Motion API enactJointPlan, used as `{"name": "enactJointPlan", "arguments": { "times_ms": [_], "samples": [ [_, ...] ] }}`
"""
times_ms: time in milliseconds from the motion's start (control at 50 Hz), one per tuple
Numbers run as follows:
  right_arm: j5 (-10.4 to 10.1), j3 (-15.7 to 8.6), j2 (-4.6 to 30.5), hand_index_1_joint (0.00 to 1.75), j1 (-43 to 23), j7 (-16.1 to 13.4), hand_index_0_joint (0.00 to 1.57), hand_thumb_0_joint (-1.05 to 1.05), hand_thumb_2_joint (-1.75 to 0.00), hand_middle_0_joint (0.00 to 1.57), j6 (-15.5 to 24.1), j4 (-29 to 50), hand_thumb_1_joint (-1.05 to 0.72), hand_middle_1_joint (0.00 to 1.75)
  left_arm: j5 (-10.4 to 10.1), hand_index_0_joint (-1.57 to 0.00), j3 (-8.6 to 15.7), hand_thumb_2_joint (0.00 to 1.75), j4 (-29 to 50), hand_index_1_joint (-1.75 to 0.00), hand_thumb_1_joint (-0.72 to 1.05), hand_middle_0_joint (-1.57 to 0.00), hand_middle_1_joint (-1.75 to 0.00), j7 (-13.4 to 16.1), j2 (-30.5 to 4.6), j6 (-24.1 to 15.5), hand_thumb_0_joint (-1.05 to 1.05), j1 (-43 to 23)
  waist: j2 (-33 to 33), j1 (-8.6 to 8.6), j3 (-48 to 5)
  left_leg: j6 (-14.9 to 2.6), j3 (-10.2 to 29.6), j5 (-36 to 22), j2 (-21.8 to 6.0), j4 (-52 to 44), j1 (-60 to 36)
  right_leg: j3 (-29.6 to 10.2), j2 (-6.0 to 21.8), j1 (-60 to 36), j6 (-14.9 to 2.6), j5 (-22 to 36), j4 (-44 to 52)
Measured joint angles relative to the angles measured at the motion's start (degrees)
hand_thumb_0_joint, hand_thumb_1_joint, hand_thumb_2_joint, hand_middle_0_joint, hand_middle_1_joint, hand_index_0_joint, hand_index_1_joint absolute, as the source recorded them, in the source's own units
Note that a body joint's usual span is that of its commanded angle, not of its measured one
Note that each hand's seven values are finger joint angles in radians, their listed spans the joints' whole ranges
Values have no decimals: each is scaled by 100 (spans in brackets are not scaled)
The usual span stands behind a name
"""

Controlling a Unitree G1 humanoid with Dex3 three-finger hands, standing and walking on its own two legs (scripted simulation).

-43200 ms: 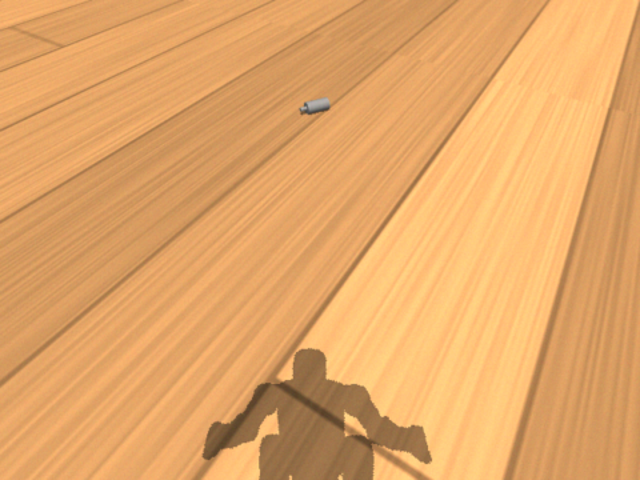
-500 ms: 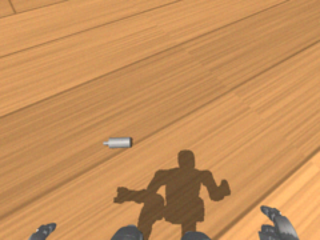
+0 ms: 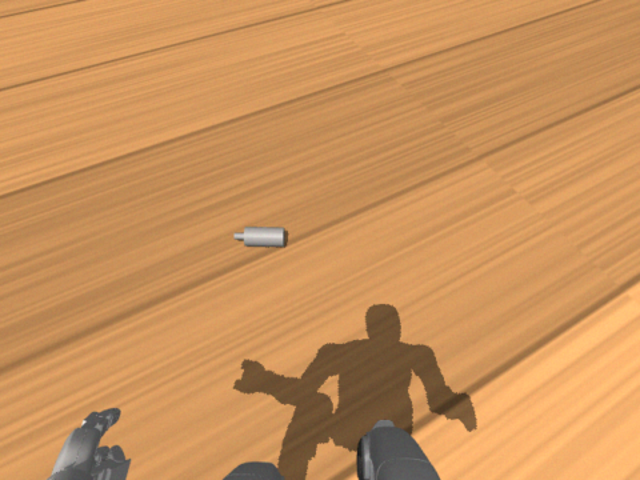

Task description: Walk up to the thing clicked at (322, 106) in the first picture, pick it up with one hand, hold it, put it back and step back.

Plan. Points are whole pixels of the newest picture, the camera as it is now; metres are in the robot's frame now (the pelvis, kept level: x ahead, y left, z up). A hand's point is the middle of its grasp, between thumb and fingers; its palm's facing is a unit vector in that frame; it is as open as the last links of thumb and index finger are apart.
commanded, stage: step back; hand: left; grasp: from above
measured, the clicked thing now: (259, 236) +0.91 +0.23 -0.71
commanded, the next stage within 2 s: stand in 1.48 s
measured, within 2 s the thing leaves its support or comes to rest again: neither
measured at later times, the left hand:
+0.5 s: hand out of the picture -0.11 +0.27 -0.12, palm faces -0.06 -0.90 -0.44, open 7.3 cm
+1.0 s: hand out of the picture -0.07 +0.25 -0.13, palm faces -0.04 -0.93 -0.37, open 7.3 cm
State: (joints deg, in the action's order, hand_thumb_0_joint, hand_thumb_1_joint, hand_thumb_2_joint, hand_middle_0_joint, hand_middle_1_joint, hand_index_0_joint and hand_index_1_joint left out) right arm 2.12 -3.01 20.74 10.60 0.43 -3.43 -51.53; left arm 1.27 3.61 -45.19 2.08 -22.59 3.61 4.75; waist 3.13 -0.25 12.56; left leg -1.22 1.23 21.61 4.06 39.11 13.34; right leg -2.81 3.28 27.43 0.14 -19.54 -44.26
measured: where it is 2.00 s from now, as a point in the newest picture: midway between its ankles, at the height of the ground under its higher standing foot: outside the picture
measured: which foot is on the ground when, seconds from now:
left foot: down 0.00-0.36, up 0.38-0.62, down 0.64-0.96, up 0.98-1.00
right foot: up 0.00-0.30, down 0.32-1.00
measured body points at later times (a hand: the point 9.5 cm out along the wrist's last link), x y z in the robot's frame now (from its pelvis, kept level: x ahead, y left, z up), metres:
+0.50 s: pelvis -0.16 -0.01 +0.02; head -0.13 -0.04 +0.47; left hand -0.10 +0.31 -0.09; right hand -0.07 -0.32 -0.12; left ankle -0.12 +0.15 -0.65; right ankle -0.16 -0.12 -0.71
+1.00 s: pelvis -0.16 -0.02 +0.01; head -0.15 -0.02 +0.46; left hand -0.07 +0.29 -0.10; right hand -0.11 -0.34 -0.11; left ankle -0.18 +0.13 -0.70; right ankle -0.14 -0.13 -0.71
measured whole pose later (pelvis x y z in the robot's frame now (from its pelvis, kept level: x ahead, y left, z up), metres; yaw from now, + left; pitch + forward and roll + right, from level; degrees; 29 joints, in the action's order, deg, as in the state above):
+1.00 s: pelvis -0.16 -0.02 +0.01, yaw -2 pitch -3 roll -1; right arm 1.9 -3.6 21.9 13.9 0.2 -0.2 -55.8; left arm 2.5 3.5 -55.4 -1.3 -20.7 -1.3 11.5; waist -2.0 0.1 3.6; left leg -0.3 4.6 27.6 -1.8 44.1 14.6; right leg 2.0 -0.9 14.8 -1.0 -16.4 -33.9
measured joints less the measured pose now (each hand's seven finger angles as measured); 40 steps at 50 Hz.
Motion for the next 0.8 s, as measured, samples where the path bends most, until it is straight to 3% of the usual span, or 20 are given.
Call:
{"name": "enactJointPlan", "arguments": {
  "times_ms": [40, 80, 140, 240, 300, 340, 380, 420, 480, 540, 620, 680, 740, 800],
  "samples": [
    [52, 34, -26, 30, 24, 57, 20, 0, -89, 21, -4, 15, -90, 30, 2, -20, 9, 90, -191, -30, 90, -20, -30, 15, 50, 81, 0, 97, -150, 136, -150, -47, 136, -101, -186, -12, 85, -197, -480, 141, -38, -861, -1086],
    [95, 67, -72, 30, 31, 44, 20, 0, -89, 21, -9, 16, -90, 30, -46, -20, 23, 90, -298, -30, 91, -20, -30, -11, 48, 109, 0, 224, -191, 152, -333, -38, 176, -337, -311, -263, 129, -399, -846, 203, -78, -962, -2056],
    [73, 78, -85, 30, -65, 22, 20, 0, -89, 21, 13, 88, -90, 30, -71, -20, 54, 90, -335, -30, 91, -20, -30, -56, 12, 61, 0, 406, -164, 25, -485, -22, 95, -695, -399, -606, 269, -517, -1011, 13, -48, -791, -2620],
    [5, 24, 17, 30, -483, 6, 20, 0, -89, 21, 60, 385, -90, 30, -26, -20, 19, 90, -439, -30, 91, -20, -30, -55, -8, -62, 0, 628, -208, -147, -313, -30, -146, -1049, -482, -645, 632, -242, -629, -919, 150, -945, -1091],
    [1, 10, 88, 30, -713, 29, 20, 0, -89, 21, 40, 523, -90, 30, 8, -20, -28, 90, -587, -30, 91, -20, -30, -84, 1, -142, 0, 744, -289, -194, -258, 40, -317, -1117, -558, -393, 944, 15, -411, -1534, 88, -727, 435],
    [-32, -28, 211, 30, -812, 27, 20, 0, -89, 21, -2, 484, -90, 30, 61, -20, -49, 90, -767, -30, 91, -20, -30, -100, 161, -193, 0, 720, -684, -141, -149, 63, -165, -1136, -769, -172, 1074, 190, -623, -1728, -57, -266, 879],
    [-57, -54, 205, 30, -694, -5, 20, 0, -89, 21, -63, 351, -90, 30, 136, -20, -77, 90, -798, -30, 91, -20, -30, -160, 250, -225, 0, 859, -809, -155, -293, 54, 151, -326, -595, 198, 1236, 240, -649, -1642, -133, -189, 836],
    [-64, -42, 116, 30, -522, -17, 20, 0, -89, 21, -127, 190, -90, 30, 159, -21, -68, 90, -811, -30, 90, -20, -30, -180, 228, -219, 0, 1019, -586, -339, -502, 113, 369, 284, -201, 1077, 1395, 28, -469, -1483, -199, -140, 775],
    [-130, -30, 140, 30, -249, -6, 20, 0, -89, 21, -63, 30, -90, 30, 158, -21, -39, 90, -864, -30, 90, -21, -30, -154, 254, -207, 0, 1079, -523, -286, -664, 137, 717, 159, 104, 1904, 1362, 18, -298, -1445, -142, 96, 1013],
    [-120, -36, 208, 30, 69, -12, 20, 0, -89, 21, 29, -130, -90, 30, 184, -21, 0, 90, -792, -30, 90, -21, -30, -179, 248, -252, 0, 998, -585, -199, -783, 211, 716, 157, 6, 1671, 1006, 167, -244, -1324, -122, 199, 1076],
    [-52, -49, 214, 30, 432, 30, 20, 0, -89, 21, 127, -414, -90, 30, 220, -21, 52, 90, -624, -30, 90, -21, -30, -244, 156, -299, 0, 776, -554, -107, -844, 215, 281, 528, -297, 135, 208, 460, -131, -1190, -110, 139, 912],
    [11, -89, 39, 30, 473, 25, 20, 0, -89, 20, 270, -602, -90, 30, 170, -21, 55, 90, -586, -30, 90, -20, -30, -254, -18, -252, 0, 673, -135, -148, -721, 139, 7, -373, -109, -753, -265, 277, 98, -1065, -118, -139, 465],
    [58, -53, -60, 30, 568, 49, 20, 1, -89, 21, 403, -566, -90, 30, 108, -20, 36, 90, -783, -30, 90, -20, -30, -277, -49, -175, 0, 774, -61, -14, -922, 10, -10, -319, -171, -769, -274, 151, -127, -794, -142, -728, -193],
    [80, -20, -111, 30, 570, 48, 20, 1, -89, 21, 481, -526, -90, 30, 57, -20, 26, 90, -897, -30, 91, -20, -30, -348, -94, -194, 0, 797, -33, 64, -972, 42, 7, -385, -296, -929, -379, 143, -200, -716, -163, -647, -278]
  ]
}}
